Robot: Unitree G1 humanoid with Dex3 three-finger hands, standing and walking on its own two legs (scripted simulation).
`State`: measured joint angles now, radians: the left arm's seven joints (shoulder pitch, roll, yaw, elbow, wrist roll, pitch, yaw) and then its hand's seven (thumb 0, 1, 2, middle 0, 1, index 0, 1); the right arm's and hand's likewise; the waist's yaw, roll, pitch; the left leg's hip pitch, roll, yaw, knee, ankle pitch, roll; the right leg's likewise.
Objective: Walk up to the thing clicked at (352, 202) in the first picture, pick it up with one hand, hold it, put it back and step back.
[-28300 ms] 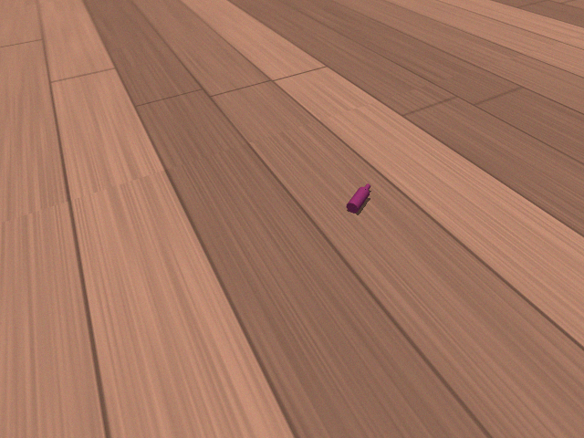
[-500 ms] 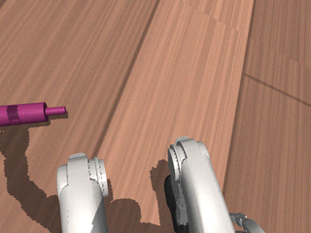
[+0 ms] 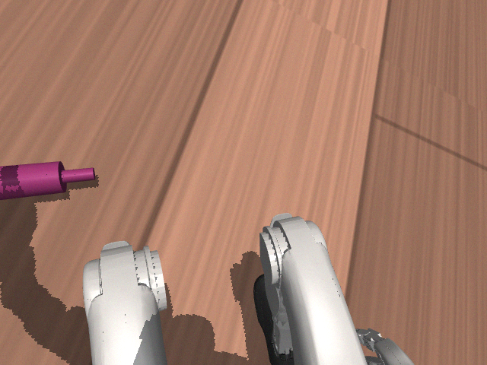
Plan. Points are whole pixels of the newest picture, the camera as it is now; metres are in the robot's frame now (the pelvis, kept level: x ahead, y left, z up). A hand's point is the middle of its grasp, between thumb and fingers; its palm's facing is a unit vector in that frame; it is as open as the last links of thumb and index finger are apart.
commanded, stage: rise first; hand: left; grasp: from above
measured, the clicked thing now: (39, 179) +0.46 +0.33 -0.28
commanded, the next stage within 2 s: approach in 0.72 s
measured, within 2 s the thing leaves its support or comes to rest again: neither
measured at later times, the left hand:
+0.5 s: hand out of the picture +0.41 +0.39 -0.15, palm faces -0.40 -0.11 -0.91, open 14.2 cm
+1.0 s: hand out of the picture +0.42 +0.38 -0.14, palm faces -0.42 -0.06 -0.91, open 14.0 cm
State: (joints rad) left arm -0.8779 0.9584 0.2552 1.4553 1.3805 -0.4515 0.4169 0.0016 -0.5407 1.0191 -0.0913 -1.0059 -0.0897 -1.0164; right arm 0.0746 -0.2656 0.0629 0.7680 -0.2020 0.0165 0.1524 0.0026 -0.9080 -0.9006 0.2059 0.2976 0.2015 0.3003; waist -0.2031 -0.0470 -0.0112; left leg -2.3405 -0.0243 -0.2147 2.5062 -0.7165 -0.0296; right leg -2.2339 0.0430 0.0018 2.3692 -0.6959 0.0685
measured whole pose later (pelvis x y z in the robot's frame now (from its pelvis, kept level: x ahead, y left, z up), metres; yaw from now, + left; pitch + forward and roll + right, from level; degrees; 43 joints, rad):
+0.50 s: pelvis +0.00 +0.00 +0.00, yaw +0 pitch +31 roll -12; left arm -0.89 0.96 0.23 1.45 1.38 -0.44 0.40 0.00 -0.56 1.04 -0.09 -1.03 -0.08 -1.04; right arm 0.09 -0.26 0.07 0.76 -0.19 0.01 0.17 0.00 -0.91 -0.90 0.21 0.30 0.20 0.30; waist -0.20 -0.04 -0.03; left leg -2.35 -0.03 -0.21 2.51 -0.71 -0.02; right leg -2.23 0.04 0.00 2.37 -0.70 0.06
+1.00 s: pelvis +0.00 +0.00 +0.00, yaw +1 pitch +31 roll -12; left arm -0.91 0.91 0.15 1.40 1.36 -0.41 0.36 0.00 -0.55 1.02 -0.09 -1.05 -0.10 -1.05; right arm 0.11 -0.26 0.05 0.76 -0.17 0.00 0.16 0.00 -0.91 -0.90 0.21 0.30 0.20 0.30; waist -0.20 -0.03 -0.04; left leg -2.34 -0.03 -0.20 2.48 -0.70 -0.02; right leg -2.23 0.03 0.00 2.35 -0.69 0.06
